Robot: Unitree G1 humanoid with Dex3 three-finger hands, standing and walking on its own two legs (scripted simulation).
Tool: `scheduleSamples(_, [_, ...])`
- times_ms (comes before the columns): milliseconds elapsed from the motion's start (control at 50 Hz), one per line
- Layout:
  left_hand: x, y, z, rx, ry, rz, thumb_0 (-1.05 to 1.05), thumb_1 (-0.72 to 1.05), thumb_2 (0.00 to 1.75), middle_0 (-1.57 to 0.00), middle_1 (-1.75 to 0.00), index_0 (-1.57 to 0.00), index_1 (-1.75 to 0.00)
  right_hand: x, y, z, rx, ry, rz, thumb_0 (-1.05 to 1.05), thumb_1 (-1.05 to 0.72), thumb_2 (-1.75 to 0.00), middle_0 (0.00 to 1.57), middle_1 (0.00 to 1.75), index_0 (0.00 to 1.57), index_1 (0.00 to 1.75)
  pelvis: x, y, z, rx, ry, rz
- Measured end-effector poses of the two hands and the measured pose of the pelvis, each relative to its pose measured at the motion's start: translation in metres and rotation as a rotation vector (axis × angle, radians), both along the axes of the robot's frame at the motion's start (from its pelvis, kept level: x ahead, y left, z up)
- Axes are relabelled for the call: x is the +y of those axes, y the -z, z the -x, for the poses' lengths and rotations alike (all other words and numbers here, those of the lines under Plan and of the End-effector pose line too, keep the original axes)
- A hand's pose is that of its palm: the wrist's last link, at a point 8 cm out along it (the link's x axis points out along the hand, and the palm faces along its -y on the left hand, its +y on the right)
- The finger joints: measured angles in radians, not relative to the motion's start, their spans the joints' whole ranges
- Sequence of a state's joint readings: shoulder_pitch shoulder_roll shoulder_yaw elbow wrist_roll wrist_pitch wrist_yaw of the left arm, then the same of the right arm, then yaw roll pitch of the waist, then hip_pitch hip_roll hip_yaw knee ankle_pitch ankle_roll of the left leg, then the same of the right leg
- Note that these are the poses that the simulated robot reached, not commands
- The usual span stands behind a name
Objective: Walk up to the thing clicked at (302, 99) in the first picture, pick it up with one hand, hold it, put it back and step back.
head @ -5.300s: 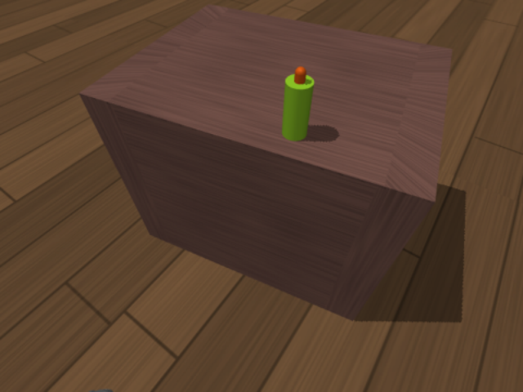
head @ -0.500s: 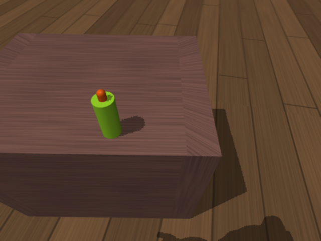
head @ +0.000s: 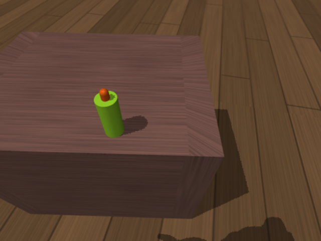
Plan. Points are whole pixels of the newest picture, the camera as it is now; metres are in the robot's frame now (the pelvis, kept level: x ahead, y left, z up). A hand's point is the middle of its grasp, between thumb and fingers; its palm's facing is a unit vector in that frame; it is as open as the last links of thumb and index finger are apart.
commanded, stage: stand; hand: left
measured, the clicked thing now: (109, 112) +0.43 +0.16 +0.05
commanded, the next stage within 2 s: rise first in 0.50 s
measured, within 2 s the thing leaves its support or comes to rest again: neither
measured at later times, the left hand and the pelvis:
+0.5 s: hand out of the picture +0.08 +0.25 -0.16, palm faces -0.05 -0.94 -0.34, open 7.4 cm; pelvis +0.01 +0.00 +0.00, yaw +0 degrees
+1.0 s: hand (67, 226) +0.16 +0.25 -0.09, palm faces +0.28 -0.90 -0.35, open 14.5 cm; pelvis +0.00 -0.01 +0.00, yaw +3 degrees
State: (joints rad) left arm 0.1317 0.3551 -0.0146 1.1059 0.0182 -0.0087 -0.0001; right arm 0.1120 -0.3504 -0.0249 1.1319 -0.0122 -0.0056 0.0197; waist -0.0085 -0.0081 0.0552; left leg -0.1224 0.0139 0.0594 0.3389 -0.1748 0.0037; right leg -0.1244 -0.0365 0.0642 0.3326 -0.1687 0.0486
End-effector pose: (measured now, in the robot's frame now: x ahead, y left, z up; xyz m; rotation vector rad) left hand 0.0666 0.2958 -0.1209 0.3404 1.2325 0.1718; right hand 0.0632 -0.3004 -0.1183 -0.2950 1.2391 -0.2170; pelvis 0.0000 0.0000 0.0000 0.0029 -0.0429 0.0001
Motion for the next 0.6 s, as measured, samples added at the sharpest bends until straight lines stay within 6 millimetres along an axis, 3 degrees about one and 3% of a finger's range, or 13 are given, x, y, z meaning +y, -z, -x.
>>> scheduleSamples(600, [-0.003, -0.002, -0.006, -0.007, -0.010, -0.003, 0.01, 0.90, 0.90, -0.20, -0.30, -0.21, -0.31, -0.001, 0.001, -0.011, -0.008, -0.017, -0.003, 0.01, -0.90, -0.89, 0.20, 0.30, 0.20, 0.30, -0.003, 0.000, -0.006, 0.001, -0.006, -0.001])
